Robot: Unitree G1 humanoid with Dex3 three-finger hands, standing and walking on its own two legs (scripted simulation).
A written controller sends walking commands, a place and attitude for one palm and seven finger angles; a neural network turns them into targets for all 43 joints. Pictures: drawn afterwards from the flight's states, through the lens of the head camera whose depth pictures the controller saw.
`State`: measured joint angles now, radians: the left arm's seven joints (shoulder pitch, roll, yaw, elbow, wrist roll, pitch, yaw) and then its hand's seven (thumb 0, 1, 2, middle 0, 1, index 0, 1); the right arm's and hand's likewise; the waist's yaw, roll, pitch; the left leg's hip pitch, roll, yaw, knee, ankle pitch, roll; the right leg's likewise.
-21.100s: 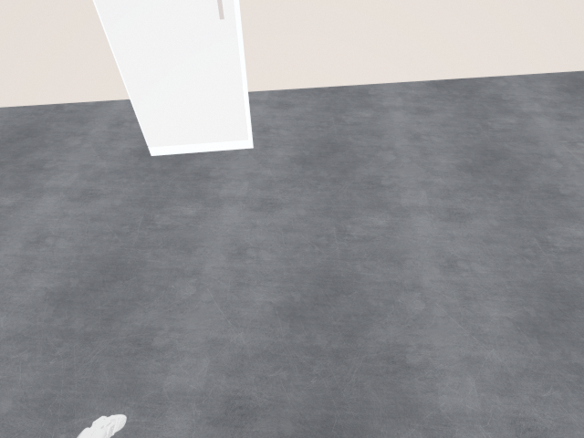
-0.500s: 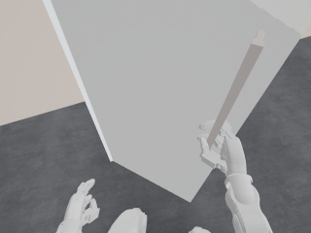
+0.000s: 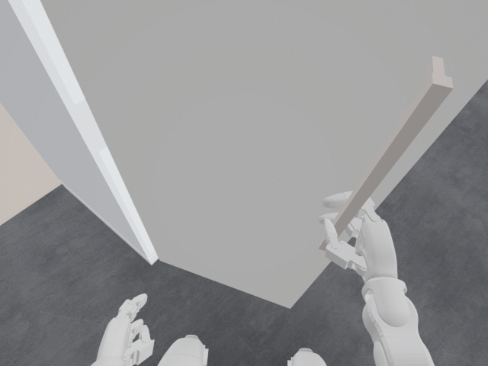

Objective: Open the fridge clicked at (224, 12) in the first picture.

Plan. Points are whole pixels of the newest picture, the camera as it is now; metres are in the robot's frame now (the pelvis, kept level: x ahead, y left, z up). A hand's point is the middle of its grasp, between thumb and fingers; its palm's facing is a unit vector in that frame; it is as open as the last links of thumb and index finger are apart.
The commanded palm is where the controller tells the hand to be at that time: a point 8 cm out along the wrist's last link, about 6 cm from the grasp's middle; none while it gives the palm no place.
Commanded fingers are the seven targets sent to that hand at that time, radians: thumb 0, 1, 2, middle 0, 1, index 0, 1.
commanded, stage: stop walking and hold the door back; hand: right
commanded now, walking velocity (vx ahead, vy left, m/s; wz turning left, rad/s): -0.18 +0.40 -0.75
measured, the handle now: (362, 183) +0.35 -0.12 +0.14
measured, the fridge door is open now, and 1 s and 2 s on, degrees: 71 78 72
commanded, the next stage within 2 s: loosen the grip on the handle in 1.12 s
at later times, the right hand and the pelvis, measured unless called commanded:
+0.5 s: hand (304, 286) +0.22 -0.05 +0.07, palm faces +0.23 +0.94 -0.27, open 5.5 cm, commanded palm +0.22 -0.14 +0.06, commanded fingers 0.00 -0.90 -0.90 0.45 1.40 0.45 1.40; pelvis -0.11 +0.16 +0.02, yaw -16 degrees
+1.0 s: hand (312, 264) +0.25 -0.06 +0.07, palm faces +0.32 +0.91 -0.25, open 5.3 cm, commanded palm +0.22 -0.14 +0.06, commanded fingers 0.00 -0.90 -0.90 0.45 1.40 0.45 1.40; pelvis -0.15 +0.19 +0.02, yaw -14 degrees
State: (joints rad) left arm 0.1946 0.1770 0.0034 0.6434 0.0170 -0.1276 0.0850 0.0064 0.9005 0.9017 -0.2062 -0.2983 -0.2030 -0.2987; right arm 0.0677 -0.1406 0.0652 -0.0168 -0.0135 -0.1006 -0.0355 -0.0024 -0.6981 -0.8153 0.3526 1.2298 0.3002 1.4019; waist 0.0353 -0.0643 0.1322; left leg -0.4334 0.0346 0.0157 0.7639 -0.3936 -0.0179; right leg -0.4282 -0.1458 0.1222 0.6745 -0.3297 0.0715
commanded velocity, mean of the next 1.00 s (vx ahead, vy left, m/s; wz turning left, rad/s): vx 0.16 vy -0.18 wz -0.04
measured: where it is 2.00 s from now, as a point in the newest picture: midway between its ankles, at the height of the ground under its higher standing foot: outside the picture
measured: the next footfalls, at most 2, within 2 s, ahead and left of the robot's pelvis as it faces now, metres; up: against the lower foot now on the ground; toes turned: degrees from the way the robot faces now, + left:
left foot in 0.02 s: +0.10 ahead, +0.15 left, +0.00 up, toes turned +1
right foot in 0.36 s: -0.15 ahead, +0.04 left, +0.00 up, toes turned -20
